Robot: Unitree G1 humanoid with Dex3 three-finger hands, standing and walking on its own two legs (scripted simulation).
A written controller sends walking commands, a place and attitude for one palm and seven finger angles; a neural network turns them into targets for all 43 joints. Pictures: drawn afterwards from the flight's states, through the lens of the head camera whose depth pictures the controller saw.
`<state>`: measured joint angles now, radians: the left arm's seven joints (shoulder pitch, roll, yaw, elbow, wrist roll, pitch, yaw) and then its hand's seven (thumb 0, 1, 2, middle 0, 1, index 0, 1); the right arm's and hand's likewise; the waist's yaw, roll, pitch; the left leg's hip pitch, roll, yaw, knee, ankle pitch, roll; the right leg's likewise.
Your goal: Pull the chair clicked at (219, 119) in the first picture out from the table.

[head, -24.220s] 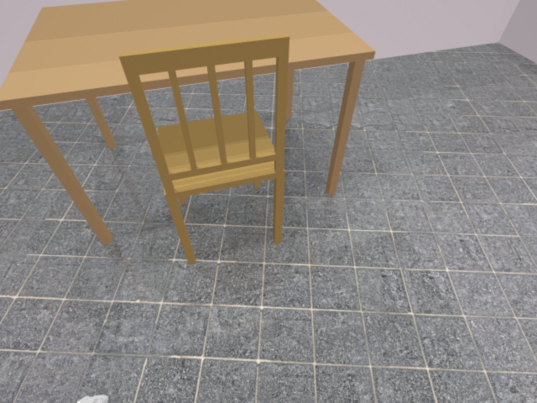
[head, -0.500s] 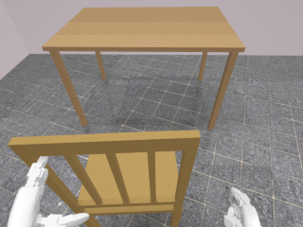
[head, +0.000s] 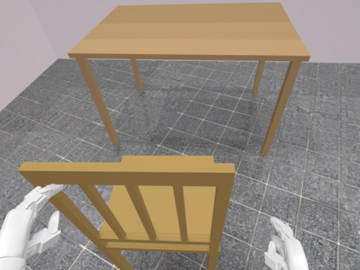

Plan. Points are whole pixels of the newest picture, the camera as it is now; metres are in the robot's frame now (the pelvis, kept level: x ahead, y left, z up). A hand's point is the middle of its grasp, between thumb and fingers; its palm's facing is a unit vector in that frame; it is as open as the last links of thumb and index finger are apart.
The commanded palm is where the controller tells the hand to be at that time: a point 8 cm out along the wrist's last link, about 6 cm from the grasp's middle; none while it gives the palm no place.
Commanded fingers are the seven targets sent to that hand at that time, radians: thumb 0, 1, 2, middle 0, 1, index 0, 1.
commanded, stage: draw the hand back to the body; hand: left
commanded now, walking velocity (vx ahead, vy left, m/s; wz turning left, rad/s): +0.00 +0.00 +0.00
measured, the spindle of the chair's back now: (143, 215) +0.26 +0.14 -0.07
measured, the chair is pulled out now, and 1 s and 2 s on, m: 0.60 0.60 0.60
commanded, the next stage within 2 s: step back with the hand held close in 0.28 s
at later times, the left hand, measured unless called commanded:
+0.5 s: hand (54, 232) +0.15 +0.26 +0.07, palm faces +0.27 -0.82 -0.51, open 6.4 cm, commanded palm +0.13 +0.30 +0.18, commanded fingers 0.00 0.90 0.90 -0.20 -0.30 -0.20 -0.30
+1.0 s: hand out of the picture +0.12 +0.30 +0.20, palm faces +0.50 -0.71 -0.50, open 7.3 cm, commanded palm +0.06 +0.32 +0.18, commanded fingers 0.00 0.90 0.90 -0.20 -0.30 -0.20 -0.30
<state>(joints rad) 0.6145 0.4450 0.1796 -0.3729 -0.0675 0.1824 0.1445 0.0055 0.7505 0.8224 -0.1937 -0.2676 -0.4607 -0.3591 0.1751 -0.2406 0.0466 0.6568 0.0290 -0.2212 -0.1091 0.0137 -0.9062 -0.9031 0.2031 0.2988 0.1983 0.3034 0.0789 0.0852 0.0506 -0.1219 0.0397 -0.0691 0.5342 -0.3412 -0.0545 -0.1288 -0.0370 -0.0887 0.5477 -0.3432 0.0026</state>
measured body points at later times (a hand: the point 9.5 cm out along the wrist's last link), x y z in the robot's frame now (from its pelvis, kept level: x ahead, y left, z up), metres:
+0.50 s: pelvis -0.01 +0.00 +0.00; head +0.00 -0.03 +0.45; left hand +0.13 +0.30 +0.11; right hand +0.18 -0.22 -0.09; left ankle -0.03 +0.16 -0.73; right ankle -0.03 -0.11 -0.73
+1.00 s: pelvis -0.09 +0.02 +0.00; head -0.08 +0.02 +0.45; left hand +0.08 +0.33 +0.23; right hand +0.09 -0.21 -0.09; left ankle -0.03 +0.16 -0.73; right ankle -0.03 -0.11 -0.73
